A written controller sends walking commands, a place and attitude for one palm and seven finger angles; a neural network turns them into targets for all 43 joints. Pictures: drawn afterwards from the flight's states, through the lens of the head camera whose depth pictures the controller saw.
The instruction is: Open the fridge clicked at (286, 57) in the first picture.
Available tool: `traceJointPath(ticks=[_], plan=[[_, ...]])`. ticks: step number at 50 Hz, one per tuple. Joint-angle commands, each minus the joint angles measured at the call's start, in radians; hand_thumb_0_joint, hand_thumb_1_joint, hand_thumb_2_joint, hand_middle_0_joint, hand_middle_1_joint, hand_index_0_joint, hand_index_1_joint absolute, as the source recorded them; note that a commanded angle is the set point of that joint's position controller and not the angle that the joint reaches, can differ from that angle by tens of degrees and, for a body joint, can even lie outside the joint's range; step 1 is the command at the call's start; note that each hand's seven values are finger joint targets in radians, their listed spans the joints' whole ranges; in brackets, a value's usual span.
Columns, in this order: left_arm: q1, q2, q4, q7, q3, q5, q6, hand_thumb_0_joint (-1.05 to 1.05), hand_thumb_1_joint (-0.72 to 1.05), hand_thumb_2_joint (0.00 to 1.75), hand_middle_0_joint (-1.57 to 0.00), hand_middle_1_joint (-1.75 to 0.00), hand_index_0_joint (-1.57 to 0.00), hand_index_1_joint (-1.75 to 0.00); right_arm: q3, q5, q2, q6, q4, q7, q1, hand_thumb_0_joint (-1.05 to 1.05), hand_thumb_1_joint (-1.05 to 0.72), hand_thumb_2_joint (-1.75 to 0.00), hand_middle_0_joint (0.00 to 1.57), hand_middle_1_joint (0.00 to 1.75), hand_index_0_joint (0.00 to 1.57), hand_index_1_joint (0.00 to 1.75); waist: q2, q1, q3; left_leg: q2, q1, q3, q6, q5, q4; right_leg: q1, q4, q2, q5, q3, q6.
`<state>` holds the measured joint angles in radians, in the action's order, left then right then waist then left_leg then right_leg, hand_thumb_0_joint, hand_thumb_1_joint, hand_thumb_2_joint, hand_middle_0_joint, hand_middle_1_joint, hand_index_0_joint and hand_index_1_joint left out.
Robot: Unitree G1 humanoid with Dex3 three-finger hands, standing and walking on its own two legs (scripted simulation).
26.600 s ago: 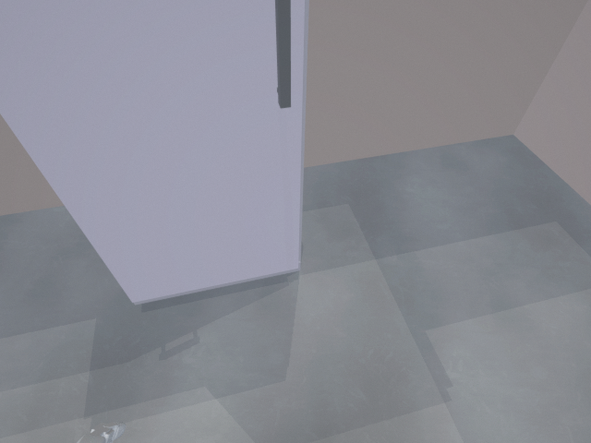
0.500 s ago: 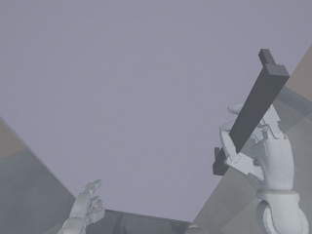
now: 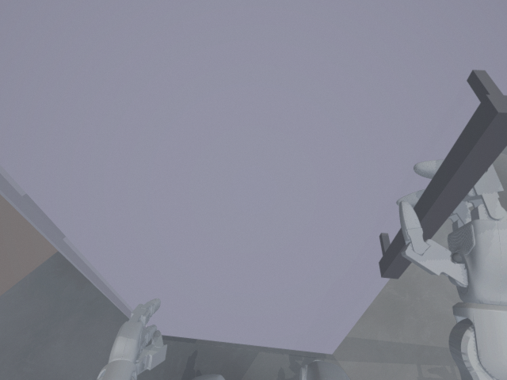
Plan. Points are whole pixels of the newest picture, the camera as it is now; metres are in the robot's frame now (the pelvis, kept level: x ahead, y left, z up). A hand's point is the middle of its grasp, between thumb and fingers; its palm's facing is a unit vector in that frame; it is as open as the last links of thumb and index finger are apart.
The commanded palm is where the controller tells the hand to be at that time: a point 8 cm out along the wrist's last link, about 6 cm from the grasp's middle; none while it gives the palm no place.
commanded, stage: walk backward, drawing the door open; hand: right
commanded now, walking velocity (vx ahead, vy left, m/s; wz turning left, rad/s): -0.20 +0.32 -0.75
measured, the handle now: (424, 198) +0.29 -0.16 +0.20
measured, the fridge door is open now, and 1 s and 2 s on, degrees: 60 81 75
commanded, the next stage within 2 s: stop walking and hold the door back in 0.32 s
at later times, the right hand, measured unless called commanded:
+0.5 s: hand out of the picture +0.06 -0.08 +0.19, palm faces +0.48 +0.86 -0.20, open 7.0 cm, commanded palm +0.04 -0.13 +0.18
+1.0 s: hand out of the picture +0.07 -0.08 +0.20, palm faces +0.58 +0.78 -0.23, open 5.9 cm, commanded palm +0.03 -0.13 +0.18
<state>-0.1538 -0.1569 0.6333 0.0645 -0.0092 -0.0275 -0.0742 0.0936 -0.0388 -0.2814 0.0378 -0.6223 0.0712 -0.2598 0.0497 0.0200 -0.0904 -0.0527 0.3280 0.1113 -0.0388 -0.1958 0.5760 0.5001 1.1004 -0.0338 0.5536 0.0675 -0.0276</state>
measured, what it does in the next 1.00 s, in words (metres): steps to the left, turning right: right foot, then left foot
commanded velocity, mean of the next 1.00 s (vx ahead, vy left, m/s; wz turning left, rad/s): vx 0.09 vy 0.03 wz -0.30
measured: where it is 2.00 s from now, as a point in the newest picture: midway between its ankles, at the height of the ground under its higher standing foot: outside the picture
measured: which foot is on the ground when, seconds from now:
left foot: down 0.00-0.08, up 0.10-0.30, down 0.32-0.96, up 0.98-1.00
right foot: up 0.00-0.08, down 0.10-0.30, up 0.32-0.50, down 0.52-0.68, up 0.70-0.96, down 0.98-1.00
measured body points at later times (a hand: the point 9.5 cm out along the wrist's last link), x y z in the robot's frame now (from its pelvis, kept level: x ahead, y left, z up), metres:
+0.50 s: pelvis -0.10 +0.16 -0.01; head -0.10 +0.13 +0.44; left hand +0.16 +0.32 -0.08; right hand +0.03 -0.12 +0.20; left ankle +0.02 +0.25 -0.73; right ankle -0.11 +0.06 -0.72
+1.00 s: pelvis -0.22 +0.26 +0.00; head -0.22 +0.27 +0.45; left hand +0.04 +0.43 -0.09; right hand +0.03 -0.12 +0.21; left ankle -0.02 +0.29 -0.71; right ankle -0.27 +0.16 -0.73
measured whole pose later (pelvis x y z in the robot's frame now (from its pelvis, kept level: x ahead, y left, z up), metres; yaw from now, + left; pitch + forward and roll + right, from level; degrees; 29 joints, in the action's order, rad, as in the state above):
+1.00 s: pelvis -0.22 +0.26 +0.00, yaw -28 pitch -3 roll -3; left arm -0.16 -0.28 0.68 0.10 0.00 0.02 -0.02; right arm 0.12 -0.04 -0.35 0.05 0.50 0.05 0.61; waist 0.03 0.05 -0.03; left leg -0.06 0.53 -0.02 0.03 -0.33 0.69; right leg 0.19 0.52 0.02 0.41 0.10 0.08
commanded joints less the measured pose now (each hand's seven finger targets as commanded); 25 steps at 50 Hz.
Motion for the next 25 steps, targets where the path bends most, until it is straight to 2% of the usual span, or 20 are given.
traceJointPath(ticks=[1, 2, 3, 4, 5, 6, 8, 9, 12, 13, 14, 15, 16, 17, 18, 20, 21, 23, 24, 25], plan=[[0.062, -0.103, -0.193, 0.026, -0.021, -0.001, -0.067, 0.0, 0.9, 0.9, -0.2, -0.3, -0.2, -0.3, 0.125, -0.002, -0.106, 0.119, -0.306, 0.025, 0.133, 0.0, -0.9, -0.9, 0.45, 1.4, 0.45, 1.4, 0.069, -0.019, 0.266, -0.204, -0.091, -0.079, -0.1, 0.11, -0.141, -0.191, -0.347, -0.003, -0.048, 0.068, 0.015], [0.03, -0.119, -0.198, 0.03, -0.028, -0.002, -0.07, 0.0, 0.9, 0.9, -0.2, -0.3, -0.2, -0.3, 0.104, -0.006, -0.096, 0.117, -0.307, 0.017, 0.151, 0.0, -0.9, -0.9, 0.45, 1.4, 0.45, 1.4, 0.024, 0.001, 0.274, -0.18, 0.002, -0.075, -0.063, 0.031, -0.04, -0.31, -0.516, -0.02, -0.12, 0.03, 0.033], [0.012, -0.146, -0.216, 0.033, -0.036, -0.005, -0.074, 0.0, 0.9, 0.9, -0.2, -0.3, -0.2, -0.3, 0.086, -0.003, -0.086, 0.124, -0.306, 0.011, 0.174, 0.0, -0.9, -0.9, 0.45, 1.4, 0.45, 1.4, -0.129, 0.019, 0.24, -0.108, 0.2, -0.036, 0.0, -0.121, 0.154, -0.407, -0.719, -0.178, -0.18, -0.212, 0.1], [0.04, -0.18, -0.236, 0.031, -0.044, -0.017, -0.078, 0.0, 0.9, 0.9, -0.2, -0.3, -0.2, -0.3, 0.078, 0.01, -0.076, 0.141, -0.283, 0.01, 0.178, 0.0, -0.9, -0.9, 0.45, 1.4, 0.45, 1.4, -0.398, -0.002, 0.213, 0.028, 0.363, -0.059, 0.089, -0.341, 0.43, -0.457, -0.853, -0.478, -0.532, -0.673, 0.215], [0.03, -0.182, -0.236, 0.03, -0.055, -0.016, -0.059, 0.0, 0.9, 0.9, -0.2, -0.3, -0.2, -0.3, 0.097, 0.043, -0.097, 0.162, -0.186, 0.018, 0.167, 0.0, -0.9, -0.9, 0.45, 1.4, 0.45, 1.4, -0.32, -0.002, 0.206, 0.015, 0.356, -0.173, 0.11, -0.31, 0.591, -0.446, -0.873, -0.57, -0.707, -0.814, 0.272], [0.067, -0.167, -0.214, 0.012, -0.062, -0.017, -0.067, 0.0, 0.9, 0.9, -0.2, -0.3, -0.2, -0.3, 0.11, 0.042, -0.099, 0.189, -0.313, -0.009, 0.232, 0.0, -0.9, -0.9, 0.45, 1.4, 0.45, 1.4, -0.237, -0.001, 0.25, 0.023, 0.278, -0.263, 0.106, -0.236, 0.649, -0.34, -0.876, -0.501, -0.409, -0.684, 0.231], [0.13, -0.174, -0.18, 0.005, -0.063, -0.007, -0.068, 0.0, 0.9, 0.9, -0.2, -0.3, -0.2, -0.3, 0.129, 0.042, -0.11, 0.177, -0.314, -0.007, 0.209, 0.0, -0.9, -0.9, 0.45, 1.4, 0.45, 1.4, -0.298, -0.023, 0.104, -0.005, 0.228, -0.217, 0.097, -0.179, 0.548, -0.184, -0.842, -0.37, -0.295, -0.473, 0.182], [0.128, -0.163, -0.173, 0.002, -0.057, -0.003, -0.071, 0.0, 0.9, 0.9, -0.2, -0.3, -0.2, -0.3, 0.114, 0.035, -0.082, 0.165, -0.267, -0.001, 0.153, 0.0, -0.9, -0.9, 0.45, 1.4, 0.45, 1.4, -0.29, -0.038, 0.117, 0.002, 0.105, -0.195, 0.091, -0.176, 0.406, -0.139, -0.819, -0.317, -0.268, -0.381, 0.144], [0.124, -0.162, -0.184, 0.005, -0.052, 0.008, -0.081, 0.0, 0.9, 0.9, -0.2, -0.3, -0.2, -0.3, 0.12, 0.014, -0.079, 0.154, -0.259, 0.021, 0.13, 0.0, -0.9, -0.9, 0.45, 1.4, 0.45, 1.4, -0.337, -0.048, 0.208, 0.109, -0.215, -0.051, 0.075, -0.249, 0.089, -0.027, -0.815, -0.195, -0.038, -0.268, 0.083], [0.121, -0.159, -0.181, 0.004, -0.057, 0.011, -0.081, 0.0, 0.9, 0.9, -0.2, -0.3, -0.2, -0.3, 0.128, 0.016, -0.086, 0.153, -0.266, 0.026, 0.136, 0.0, -0.9, -0.9, 0.45, 1.4, 0.45, 1.4, -0.274, -0.052, 0.239, 0.111, -0.281, -0.025, 0.063, -0.214, -0.031, -0.011, -0.74, -0.134, 0.01, -0.223, 0.059], [0.108, -0.136, -0.176, 0.004, -0.059, 0.012, -0.082, 0.0, 0.9, 0.9, -0.2, -0.3, -0.2, -0.3, 0.151, 0.021, -0.119, 0.153, -0.283, 0.033, 0.141, 0.0, -0.9, -0.9, 0.45, 1.4, 0.45, 1.4, -0.103, -0.045, 0.257, 0.037, -0.233, -0.076, 0.03, -0.208, -0.214, -0.049, -0.537, -0.032, 0.02, -0.13, 0.022], [0.104, -0.089, -0.173, 0.002, -0.049, 0.015, -0.083, 0.0, 0.9, 0.9, -0.2, -0.3, -0.2, -0.3, 0.187, 0.022, -0.177, 0.141, -0.288, 0.042, 0.112, 0.0, -0.9, -0.9, 0.45, 1.4, 0.45, 1.4, 0.189, -0.039, 0.241, -0.187, -0.108, -0.303, -0.06, -0.335, -0.355, -0.039, -0.185, 0.06, -0.018, -0.007, -0.029], [0.125, -0.086, -0.166, 0.01, -0.043, 0.007, -0.089, 0.0, 0.9, 0.9, -0.2, -0.3, -0.2, -0.3, 0.238, 0.022, -0.221, 0.147, -0.352, 0.056, 0.168, 0.0, -0.9, -0.9, 0.45, 1.4, 0.45, 1.4, 0.263, -0.048, 0.218, -0.305, -0.043, -0.387, -0.141, -0.138, -0.343, 0.036, 0.092, 0.051, 0.036, -0.03, -0.019], [0.113, -0.087, -0.171, 0.006, -0.034, -0.005, -0.079, 0.0, 0.9, 0.9, -0.2, -0.3, -0.2, -0.3, 0.27, 0.014, -0.224, 0.142, -0.343, 0.06, 0.134, 0.0, -0.9, -0.9, 0.45, 1.4, 0.45, 1.4, 0.184, -0.045, 0.287, -0.319, -0.068, -0.296, -0.143, -0.047, -0.274, 0.031, 0.177, 0.021, 0.024, -0.04, 0.0], [0.109, -0.092, -0.183, -0.001, -0.035, 0.007, -0.062, 0.0, 0.9, 0.9, -0.2, -0.3, -0.2, -0.3, 0.271, 0.002, -0.224, 0.14, -0.371, 0.047, 0.148, 0.0, -0.9, -0.9, 0.45, 1.4, 0.45, 1.4, 0.16, -0.036, 0.288, -0.285, -0.023, -0.214, -0.112, -0.144, -0.265, -0.026, 0.169, 0.002, 0.02, -0.01, 0.001], [0.136, -0.107, -0.186, 0.014, -0.048, 0.02, -0.055, 0.0, 0.9, 0.9, -0.2, -0.3, -0.2, -0.3, 0.238, -0.011, -0.19, 0.126, -0.337, 0.033, 0.113, 0.0, -0.9, -0.9, 0.45, 1.4, 0.45, 1.4, 0.15, -0.03, 0.196, -0.266, 0.035, -0.135, -0.126, -0.067, -0.22, -0.113, 0.011, -0.029, 0.025, 0.026, -0.005], [0.115, -0.106, -0.191, 0.018, -0.038, 0.017, -0.056, 0.0, 0.9, 0.9, -0.2, -0.3, -0.2, -0.3, 0.218, -0.014, -0.166, 0.126, -0.339, 0.032, 0.101, 0.0, -0.9, -0.9, 0.45, 1.4, 0.45, 1.4, 0.114, -0.023, 0.2, -0.249, 0.005, -0.091, -0.116, 0.031, -0.161, -0.149, -0.145, -0.027, 0.027, 0.042, 0.0], [0.049, -0.118, -0.17, 0.03, -0.026, 0.015, -0.055, 0.0, 0.9, 0.9, -0.2, -0.3, -0.2, -0.3, 0.144, -0.011, -0.094, 0.097, -0.132, 0.04, 0.153, 0.0, -0.9, -0.9, 0.45, 1.4, 0.45, 1.4, 0.044, 0.003, 0.271, -0.228, 0.02, -0.124, -0.052, 0.055, -0.032, -0.277, -0.437, 0.009, -0.12, 0.047, 0.023], [0.04, -0.135, -0.173, 0.036, -0.025, 0.016, -0.054, 0.0, 0.9, 0.9, -0.2, -0.3, -0.2, -0.3, 0.126, -0.01, -0.092, 0.099, -0.096, 0.047, 0.252, 0.0, -0.9, -0.9, 0.45, 1.4, 0.45, 1.4, -0.027, 0.012, 0.28, -0.19, 0.092, -0.126, -0.002, -0.031, 0.074, -0.344, -0.603, -0.042, -0.124, -0.069, 0.071], [0.063, -0.176, -0.196, 0.044, -0.027, 0.026, -0.047, 0.0, 0.9, 0.9, -0.2, -0.3, -0.2, -0.3, 0.099, -0.013, -0.076, 0.106, -0.04, 0.057, 0.322, 0.0, -0.9, -0.9, 0.45, 1.4, 0.45, 1.4, -0.266, 0.0, 0.239, -0.075, 0.246, -0.062, 0.068, -0.201, 0.247, -0.411, -0.701, -0.228, -0.216, -0.33, 0.153]])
